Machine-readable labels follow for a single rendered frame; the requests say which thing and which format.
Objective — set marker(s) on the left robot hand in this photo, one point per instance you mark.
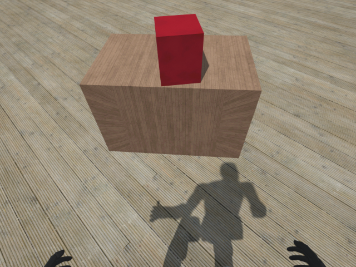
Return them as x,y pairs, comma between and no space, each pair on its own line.
57,259

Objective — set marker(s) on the pedestal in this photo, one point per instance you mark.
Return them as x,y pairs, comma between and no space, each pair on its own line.
136,114

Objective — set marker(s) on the right robot hand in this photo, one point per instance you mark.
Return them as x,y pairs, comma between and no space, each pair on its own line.
310,257

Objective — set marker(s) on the carton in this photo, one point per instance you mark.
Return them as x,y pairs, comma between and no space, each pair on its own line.
180,40

